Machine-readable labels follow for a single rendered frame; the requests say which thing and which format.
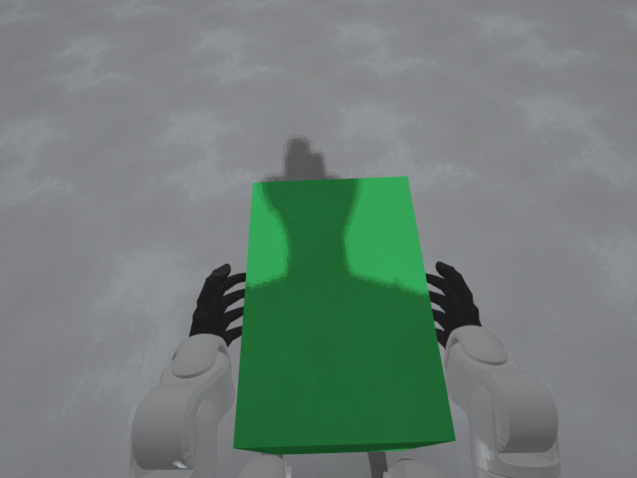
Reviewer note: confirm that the carton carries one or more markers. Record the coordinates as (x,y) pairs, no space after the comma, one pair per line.
(339,351)

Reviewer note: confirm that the right robot shin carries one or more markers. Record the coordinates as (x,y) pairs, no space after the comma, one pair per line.
(404,458)

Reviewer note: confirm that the left robot hand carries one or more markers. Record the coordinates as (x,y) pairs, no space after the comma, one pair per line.
(209,316)

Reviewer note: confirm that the right robot forearm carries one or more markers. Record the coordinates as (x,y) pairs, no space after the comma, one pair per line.
(513,421)

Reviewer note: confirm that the left robot forearm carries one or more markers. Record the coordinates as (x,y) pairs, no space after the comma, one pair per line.
(174,429)

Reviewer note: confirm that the left robot thigh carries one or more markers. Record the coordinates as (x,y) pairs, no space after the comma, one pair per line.
(266,466)

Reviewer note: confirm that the right robot hand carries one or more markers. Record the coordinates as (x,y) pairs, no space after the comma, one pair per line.
(457,303)

